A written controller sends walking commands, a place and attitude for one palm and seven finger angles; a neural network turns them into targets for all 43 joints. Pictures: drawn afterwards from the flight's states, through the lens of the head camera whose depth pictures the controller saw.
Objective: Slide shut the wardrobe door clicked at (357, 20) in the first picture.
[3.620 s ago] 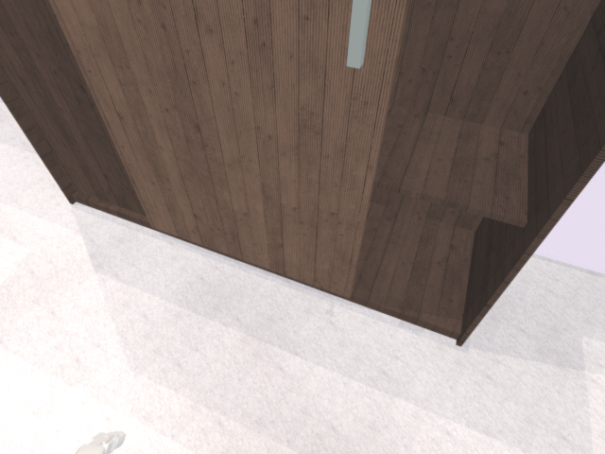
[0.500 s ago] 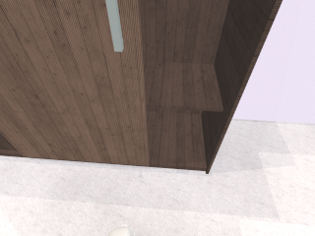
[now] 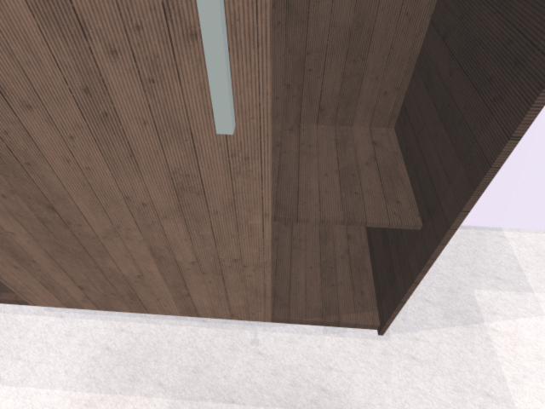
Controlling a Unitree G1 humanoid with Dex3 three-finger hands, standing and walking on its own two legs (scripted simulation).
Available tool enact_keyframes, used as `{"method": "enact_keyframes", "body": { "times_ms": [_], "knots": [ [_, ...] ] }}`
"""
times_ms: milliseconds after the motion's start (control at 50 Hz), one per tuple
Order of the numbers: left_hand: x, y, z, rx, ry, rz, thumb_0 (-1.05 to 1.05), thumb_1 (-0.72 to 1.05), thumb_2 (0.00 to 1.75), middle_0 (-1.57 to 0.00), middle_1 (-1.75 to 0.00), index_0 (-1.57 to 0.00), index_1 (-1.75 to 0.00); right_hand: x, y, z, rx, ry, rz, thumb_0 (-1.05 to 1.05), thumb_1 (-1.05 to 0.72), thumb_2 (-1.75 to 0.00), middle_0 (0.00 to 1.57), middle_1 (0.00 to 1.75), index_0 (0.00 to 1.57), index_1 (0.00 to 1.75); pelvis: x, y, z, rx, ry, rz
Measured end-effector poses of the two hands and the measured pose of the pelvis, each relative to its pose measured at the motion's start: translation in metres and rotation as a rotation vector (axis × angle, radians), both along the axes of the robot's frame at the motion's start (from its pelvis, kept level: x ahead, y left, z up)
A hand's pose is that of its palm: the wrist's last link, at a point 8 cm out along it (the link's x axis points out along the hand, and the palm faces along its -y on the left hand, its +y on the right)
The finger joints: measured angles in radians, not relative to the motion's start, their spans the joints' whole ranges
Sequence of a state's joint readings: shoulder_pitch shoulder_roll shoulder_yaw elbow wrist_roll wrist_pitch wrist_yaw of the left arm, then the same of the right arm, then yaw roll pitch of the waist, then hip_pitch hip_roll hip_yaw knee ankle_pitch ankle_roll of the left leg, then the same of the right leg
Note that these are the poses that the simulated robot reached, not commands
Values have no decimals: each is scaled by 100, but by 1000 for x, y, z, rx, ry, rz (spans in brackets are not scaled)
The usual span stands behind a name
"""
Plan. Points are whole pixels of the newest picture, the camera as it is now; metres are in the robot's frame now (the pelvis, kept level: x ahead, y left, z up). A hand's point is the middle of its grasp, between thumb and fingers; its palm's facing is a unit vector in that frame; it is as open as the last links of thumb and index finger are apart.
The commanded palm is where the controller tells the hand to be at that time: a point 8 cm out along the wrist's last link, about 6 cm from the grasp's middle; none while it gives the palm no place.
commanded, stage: come to a stop and stand still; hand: left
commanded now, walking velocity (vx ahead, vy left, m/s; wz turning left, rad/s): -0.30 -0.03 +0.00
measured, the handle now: (220, 52) +0.50 +0.10 +0.28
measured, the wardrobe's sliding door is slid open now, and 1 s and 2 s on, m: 0.40 0.40 0.40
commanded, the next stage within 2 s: look again from close up in 1.38 s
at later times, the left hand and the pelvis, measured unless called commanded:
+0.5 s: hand out of the picture +0.04 +0.22 -0.18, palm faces +0.08 -0.98 -0.18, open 7.3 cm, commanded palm none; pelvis -0.01 +0.04 +0.00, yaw +1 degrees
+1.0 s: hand out of the picture -0.06 +0.18 -0.17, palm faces +0.03 -0.98 -0.18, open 7.3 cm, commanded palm none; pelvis -0.05 +0.02 +0.01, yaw +0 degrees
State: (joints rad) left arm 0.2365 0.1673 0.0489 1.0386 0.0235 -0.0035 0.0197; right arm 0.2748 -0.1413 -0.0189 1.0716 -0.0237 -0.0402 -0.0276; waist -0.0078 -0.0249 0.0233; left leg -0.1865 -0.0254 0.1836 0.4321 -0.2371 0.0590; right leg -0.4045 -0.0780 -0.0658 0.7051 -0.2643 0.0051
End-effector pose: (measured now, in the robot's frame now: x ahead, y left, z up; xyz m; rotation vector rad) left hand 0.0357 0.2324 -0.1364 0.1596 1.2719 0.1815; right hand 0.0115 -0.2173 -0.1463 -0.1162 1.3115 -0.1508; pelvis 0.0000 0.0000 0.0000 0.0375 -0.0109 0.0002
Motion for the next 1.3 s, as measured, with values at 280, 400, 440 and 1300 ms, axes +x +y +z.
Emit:
{"method": "enact_keyframes", "body": {
  "times_ms": [280,400,440,1300],
  "knots": [
    [40,-7,-7,-8,-31,-2,0,93,90,-20,-30,-20,-30,2,1,-8,-2,133,-22,0,-91,-90,20,30,20,30,6,2,-5,-42,22,34],
    [18,18,-20,-45,-16,22,0,92,90,-20,-30,-20,-30,3,12,3,-66,54,-4,0,-91,-90,20,30,20,30,-10,25,-8,-38,11,26],
    [8,26,-18,-47,6,28,0,92,90,-20,-30,-20,-30,0,18,10,-73,38,-1,0,-91,-90,20,30,20,30,-12,31,-4,-40,10,19],
    [-130,-19,-3,-75,197,35,1,91,90,-20,-30,-20,-30,-115,28,4,31,191,-37,0,-91,-90,20,30,20,30,-57,13,8,-31,-8,6]
  ]
}}
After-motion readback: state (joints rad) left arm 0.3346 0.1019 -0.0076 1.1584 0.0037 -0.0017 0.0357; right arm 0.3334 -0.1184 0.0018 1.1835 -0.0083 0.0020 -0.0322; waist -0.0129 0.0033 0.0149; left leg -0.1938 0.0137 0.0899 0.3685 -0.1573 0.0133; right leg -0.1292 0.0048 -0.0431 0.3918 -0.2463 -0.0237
